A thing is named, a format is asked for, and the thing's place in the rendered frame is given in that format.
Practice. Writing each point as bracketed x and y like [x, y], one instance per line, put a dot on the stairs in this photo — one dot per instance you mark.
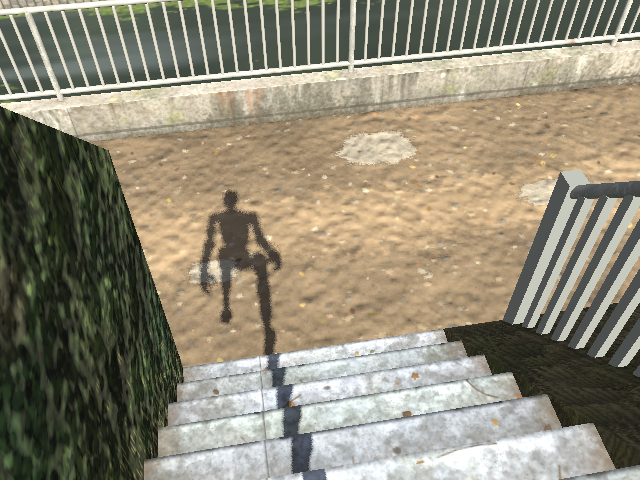
[406, 407]

